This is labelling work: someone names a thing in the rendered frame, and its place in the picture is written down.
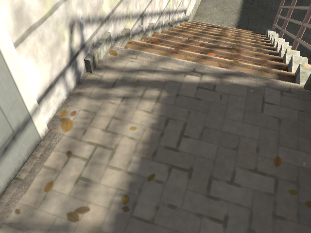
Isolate stairs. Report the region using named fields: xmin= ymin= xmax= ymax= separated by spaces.
xmin=125 ymin=20 xmax=295 ymax=83

